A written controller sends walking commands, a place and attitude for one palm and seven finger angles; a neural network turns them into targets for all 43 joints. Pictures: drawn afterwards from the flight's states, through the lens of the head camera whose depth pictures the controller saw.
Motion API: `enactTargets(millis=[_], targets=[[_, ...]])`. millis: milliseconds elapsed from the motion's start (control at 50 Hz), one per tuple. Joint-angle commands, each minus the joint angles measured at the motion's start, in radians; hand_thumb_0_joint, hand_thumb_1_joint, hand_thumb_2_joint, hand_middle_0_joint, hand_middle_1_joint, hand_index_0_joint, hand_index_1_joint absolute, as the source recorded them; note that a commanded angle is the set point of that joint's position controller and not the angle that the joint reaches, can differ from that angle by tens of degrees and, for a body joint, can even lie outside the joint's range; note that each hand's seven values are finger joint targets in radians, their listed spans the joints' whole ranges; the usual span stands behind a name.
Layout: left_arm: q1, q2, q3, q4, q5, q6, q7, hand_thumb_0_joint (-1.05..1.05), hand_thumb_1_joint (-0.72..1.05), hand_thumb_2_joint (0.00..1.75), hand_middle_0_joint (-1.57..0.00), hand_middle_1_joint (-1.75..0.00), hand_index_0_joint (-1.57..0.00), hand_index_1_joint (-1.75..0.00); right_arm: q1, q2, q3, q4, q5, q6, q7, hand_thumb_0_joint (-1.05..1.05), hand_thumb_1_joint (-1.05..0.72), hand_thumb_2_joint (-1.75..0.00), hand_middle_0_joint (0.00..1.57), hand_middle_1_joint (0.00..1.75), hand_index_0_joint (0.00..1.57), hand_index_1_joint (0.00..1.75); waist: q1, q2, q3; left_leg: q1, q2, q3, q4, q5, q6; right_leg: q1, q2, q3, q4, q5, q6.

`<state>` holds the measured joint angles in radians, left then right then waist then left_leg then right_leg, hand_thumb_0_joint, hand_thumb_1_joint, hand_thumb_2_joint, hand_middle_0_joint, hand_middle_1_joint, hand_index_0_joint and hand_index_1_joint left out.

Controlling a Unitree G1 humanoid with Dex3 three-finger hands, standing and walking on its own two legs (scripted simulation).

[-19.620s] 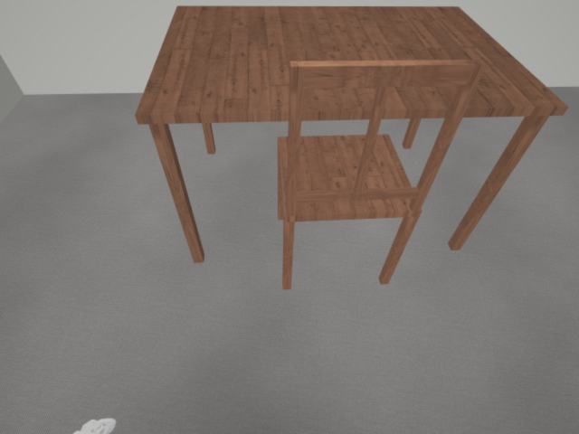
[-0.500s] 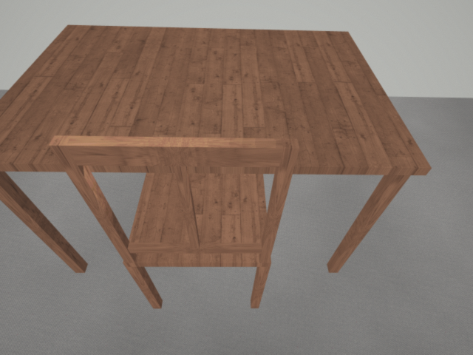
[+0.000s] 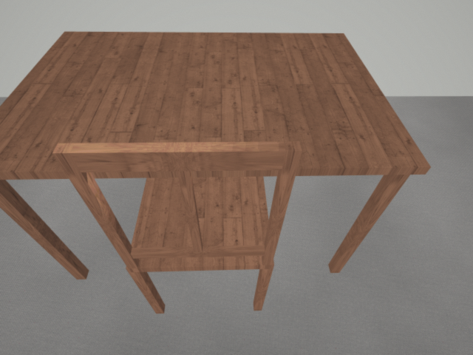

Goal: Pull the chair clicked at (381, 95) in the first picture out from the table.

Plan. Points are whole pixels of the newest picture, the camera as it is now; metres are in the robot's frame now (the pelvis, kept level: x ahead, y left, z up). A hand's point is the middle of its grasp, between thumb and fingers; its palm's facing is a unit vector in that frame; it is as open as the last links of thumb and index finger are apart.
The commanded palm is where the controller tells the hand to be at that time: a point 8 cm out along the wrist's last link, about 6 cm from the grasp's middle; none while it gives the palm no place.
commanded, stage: look again from close up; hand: left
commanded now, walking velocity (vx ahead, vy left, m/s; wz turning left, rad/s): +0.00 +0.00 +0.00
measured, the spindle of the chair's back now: (192, 215) +0.41 +0.12 -0.08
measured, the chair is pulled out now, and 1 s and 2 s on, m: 0.00 0.00 0.00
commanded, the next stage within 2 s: raise the hand toward the chair's back in 1.06 s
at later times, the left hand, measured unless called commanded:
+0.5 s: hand out of the picture +0.00 +0.13 -0.18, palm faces +0.04 -0.99 -0.15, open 7.4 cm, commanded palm none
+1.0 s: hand out of the picture +0.01 +0.12 -0.18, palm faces +0.04 -0.98 -0.17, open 7.4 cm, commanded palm none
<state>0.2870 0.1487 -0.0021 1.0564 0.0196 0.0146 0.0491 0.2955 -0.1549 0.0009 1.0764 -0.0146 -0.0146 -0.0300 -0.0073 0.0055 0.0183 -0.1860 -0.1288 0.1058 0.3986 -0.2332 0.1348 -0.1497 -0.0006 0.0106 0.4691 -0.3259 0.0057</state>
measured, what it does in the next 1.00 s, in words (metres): stands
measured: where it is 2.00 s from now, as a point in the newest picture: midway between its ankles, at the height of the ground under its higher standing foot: outside the picture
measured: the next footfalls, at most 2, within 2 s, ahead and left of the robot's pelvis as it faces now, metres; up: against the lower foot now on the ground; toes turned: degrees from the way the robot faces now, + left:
none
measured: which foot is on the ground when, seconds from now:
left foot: down 0.00-1.00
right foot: down 0.00-1.00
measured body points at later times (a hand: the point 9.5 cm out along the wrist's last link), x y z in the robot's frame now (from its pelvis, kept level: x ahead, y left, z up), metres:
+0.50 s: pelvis +0.02 -0.02 +0.00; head +0.04 -0.01 +0.45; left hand +0.00 +0.18 -0.16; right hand +0.01 -0.24 -0.15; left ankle -0.01 +0.01 -0.74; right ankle -0.05 -0.13 -0.74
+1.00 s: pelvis +0.03 -0.04 +0.00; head +0.04 -0.03 +0.45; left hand +0.01 +0.17 -0.16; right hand +0.02 -0.26 -0.15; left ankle -0.01 +0.01 -0.74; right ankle -0.05 -0.13 -0.74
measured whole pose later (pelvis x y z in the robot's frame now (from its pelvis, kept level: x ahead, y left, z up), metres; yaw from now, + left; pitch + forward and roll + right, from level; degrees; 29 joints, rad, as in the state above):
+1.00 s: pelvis +0.03 -0.04 +0.00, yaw +1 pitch +1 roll +0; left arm 0.32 0.15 -0.03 1.08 0.01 -0.01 0.05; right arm 0.28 -0.13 0.02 1.16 -0.01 -0.04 -0.04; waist 0.00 -0.03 0.01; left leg -0.15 -0.09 0.07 0.37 -0.25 0.10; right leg -0.08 0.04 -0.02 0.38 -0.32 -0.05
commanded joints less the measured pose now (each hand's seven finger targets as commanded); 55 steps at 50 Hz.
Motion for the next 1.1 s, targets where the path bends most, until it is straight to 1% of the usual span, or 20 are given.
enactTargets(millis=[0,40,80,140,160,240,260,300,340,440,480,540,580,660,680,740,780,940,980,1080], targets=[[0.07,0.081,0.006,-0.025,-0.002,-0.008,0.008,0.0,0.9,0.9,-0.2,-0.3,-0.2,-0.3,0.071,-0.103,-0.01,-0.016,0.004,-0.019,-0.008,0.0,-0.9,-0.9,0.2,0.3,0.2,0.3,0.003,0.007,0.058,0.055,0.246,-0.288,-0.152,0.123,-0.128,-0.108,-0.068,0.06,-0.036,0.044,-0.047],[0.089,0.08,0.006,-0.014,-0.002,-0.007,0.009,0.0,0.9,0.9,-0.2,-0.3,-0.2,-0.3,0.074,-0.102,-0.009,-0.007,0.006,-0.021,-0.011,0.0,-0.9,-0.9,0.2,0.3,0.2,0.3,0.009,0.033,0.048,0.08,0.258,-0.303,-0.165,0.16,-0.141,-0.112,-0.064,0.048,-0.021,0.034,-0.041],[0.1,0.078,0.002,-0.009,-0.003,-0.007,0.009,0.0,0.9,0.9,-0.2,-0.3,-0.2,-0.3,0.072,-0.099,-0.008,-0.001,0.007,-0.022,-0.012,0.0,-0.9,-0.9,0.2,0.3,0.2,0.3,0.013,0.04,0.05,0.081,0.262,-0.303,-0.168,0.159,-0.128,-0.118,-0.065,0.048,-0.028,0.028,-0.037],[0.113,0.074,-0.002,0.008,-0.004,-0.015,0.008,0.0,0.9,0.9,-0.2,-0.3,-0.2,-0.3,0.071,-0.088,-0.005,0.01,0.01,-0.025,-0.012,0.0,-0.9,-0.9,0.2,0.3,0.2,0.3,0.013,0.013,0.037,0.094,0.245,-0.27,-0.141,0.207,-0.121,-0.096,-0.081,0.061,-0.068,0.087,-0.042],[0.108,0.075,-0.004,0.008,-0.006,-0.018,0.006,0.0,0.9,0.9,-0.2,-0.3,-0.2,-0.3,0.072,-0.081,-0.005,0.014,0.011,-0.024,-0.011,0.0,-0.9,-0.9,0.2,0.3,0.2,0.3,0.012,-0.01,0.04,0.084,0.24,-0.261,-0.13,0.211,-0.111,-0.088,-0.08,0.064,-0.083,0.097,-0.044],[0.119,0.066,-0.006,0.018,-0.008,-0.028,0.01,0.0,0.9,0.9,-0.2,-0.3,-0.2,-0.3,0.081,-0.079,-0.003,0.03,0.01,-0.03,-0.013,0.0,-0.9,-0.9,0.2,0.3,0.2,0.3,0.005,-0.025,0.011,0.124,0.227,-0.234,-0.083,0.311,-0.105,-0.073,-0.096,0.082,-0.097,0.172,-0.052],[0.116,0.069,-0.008,0.014,-0.009,-0.03,0.01,0.0,0.9,0.9,-0.2,-0.3,-0.2,-0.3,0.078,-0.074,-0.002,0.033,0.012,-0.03,-0.011,0.0,-0.9,-0.9,0.2,0.3,0.2,0.3,0.007,-0.043,0.017,0.112,0.226,-0.228,-0.074,0.314,-0.094,-0.066,-0.094,0.083,-0.106,0.185,-0.05],[0.119,0.065,-0.009,0.017,-0.01,-0.031,0.011,0.0,0.9,0.9,-0.2,-0.3,-0.2,-0.3,0.078,-0.073,-0.001,0.04,0.011,-0.032,-0.012,0.0,-0.9,-0.9,0.2,0.3,0.2,0.3,0.006,-0.026,0.016,0.114,0.223,-0.229,-0.072,0.325,-0.096,-0.064,-0.099,0.087,-0.102,0.194,-0.053],[0.125,0.064,-0.009,0.021,-0.011,-0.032,0.012,0.0,0.9,0.9,-0.2,-0.3,-0.2,-0.3,0.082,-0.072,0.0,0.046,0.011,-0.033,-0.015,0.0,-0.9,-0.9,0.2,0.3,0.2,0.3,0.006,-0.013,0.004,0.131,0.228,-0.226,-0.062,0.38,-0.097,-0.057,-0.098,0.081,-0.095,0.211,-0.052],[0.129,0.061,-0.009,0.021,-0.012,-0.032,0.014,0.0,0.9,0.9,-0.2,-0.3,-0.2,-0.3,0.078,-0.067,0.001,0.055,0.01,-0.034,-0.018,0.0,-0.9,-0.9,0.2,0.3,0.2,0.3,0.008,-0.007,0.012,0.131,0.23,-0.227,-0.051,0.423,-0.093,-0.049,-0.098,0.078,-0.098,0.231,-0.053],[0.126,0.063,-0.009,0.017,-0.012,-0.031,0.014,0.0,0.9,0.9,-0.2,-0.3,-0.2,-0.3,0.074,-0.068,0.003,0.056,0.011,-0.034,-0.018,0.0,-0.9,-0.9,0.2,0.3,0.2,0.3,0.01,-0.006,0.027,0.114,0.229,-0.23,-0.052,0.413,-0.09,-0.048,-0.095,0.08,-0.103,0.222,-0.053],[0.127,0.064,-0.009,0.019,-0.013,-0.031,0.014,0.0,0.9,0.9,-0.2,-0.3,-0.2,-0.3,0.077,-0.068,0.003,0.058,0.01,-0.034,-0.019,0.0,-0.9,-0.9,0.2,0.3,0.2,0.3,0.01,0.005,0.02,0.129,0.232,-0.231,-0.055,0.422,-0.093,-0.047,-0.097,0.08,-0.104,0.221,-0.054],[0.123,0.065,-0.011,0.015,-0.012,-0.031,0.013,0.0,0.9,0.9,-0.2,-0.3,-0.2,-0.3,0.07,-0.066,0.003,0.059,0.01,-0.033,-0.018,0.0,-0.9,-0.9,0.2,0.3,0.2,0.3,0.012,-0.006,0.044,0.106,0.228,-0.228,-0.057,0.391,-0.088,-0.048,-0.095,0.084,-0.115,0.22,-0.054],[0.118,0.069,-0.011,0.01,-0.013,-0.032,0.011,0.0,0.9,0.9,-0.2,-0.3,-0.2,-0.3,0.067,-0.067,0.005,0.059,0.01,-0.032,-0.016,0.0,-0.9,-0.9,0.2,0.3,0.2,0.3,0.014,-0.013,0.049,0.095,0.227,-0.228,-0.062,0.359,-0.085,-0.043,-0.094,0.083,-0.124,0.214,-0.054],[0.12,0.068,-0.011,0.01,-0.012,-0.033,0.011,0.0,0.9,0.9,-0.2,-0.3,-0.2,-0.3,0.066,-0.068,0.005,0.057,0.01,-0.032,-0.015,0.0,-0.9,-0.9,0.2,0.3,0.2,0.3,0.013,-0.02,0.046,0.095,0.226,-0.227,-0.065,0.348,-0.086,-0.043,-0.098,0.087,-0.123,0.214,-0.056],[0.122,0.073,-0.011,0.008,-0.013,-0.036,0.011,0.0,0.9,0.9,-0.2,-0.3,-0.2,-0.3,0.069,-0.074,0.005,0.06,0.01,-0.036,-0.016,0.0,-0.9,-0.9,0.2,0.3,0.2,0.3,0.012,-0.012,0.007,0.128,0.228,-0.226,-0.055,0.406,-0.087,-0.028,-0.102,0.087,-0.117,0.255,-0.057],[0.117,0.075,-0.012,0.005,-0.014,-0.037,0.011,0.0,0.9,0.9,-0.2,-0.3,-0.2,-0.3,0.063,-0.072,0.005,0.06,0.01,-0.035,-0.015,0.0,-0.9,-0.9,0.2,0.3,0.2,0.3,0.013,-0.018,0.024,0.11,0.226,-0.225,-0.054,0.384,-0.086,-0.027,-0.1,0.088,-0.123,0.255,-0.057],[0.123,0.078,-0.012,0.005,-0.014,-0.04,0.011,0.0,0.9,0.9,-0.2,-0.3,-0.2,-0.3,0.066,-0.071,0.007,0.068,0.011,-0.036,-0.015,0.0,-0.9,-0.9,0.2,0.3,0.2,0.3,0.012,-0.011,0.01,0.123,0.227,-0.223,-0.056,0.397,-0.088,-0.017,-0.103,0.089,-0.124,0.277,-0.06],[0.125,0.076,-0.014,0.005,-0.015,-0.039,0.01,0.0,0.9,0.9,-0.2,-0.3,-0.2,-0.3,0.057,-0.071,0.007,0.068,0.011,-0.035,-0.015,0.0,-0.9,-0.9,0.2,0.3,0.2,0.3,0.014,-0.007,0.041,0.108,0.224,-0.221,-0.057,0.37,-0.085,-0.031,-0.101,0.093,-0.134,0.264,-0.057],[0.13,0.073,-0.015,0.003,-0.014,-0.04,0.01,0.0,0.9,0.9,-0.2,-0.3,-0.2,-0.3,0.06,-0.069,0.008,0.071,0.012,-0.035,-0.015,0.0,-0.9,-0.9,0.2,0.3,0.2,0.3,0.013,-0.016,0.041,0.102,0.223,-0.221,-0.061,0.35,-0.084,-0.028,-0.101,0.097,-0.14,0.261,-0.058]])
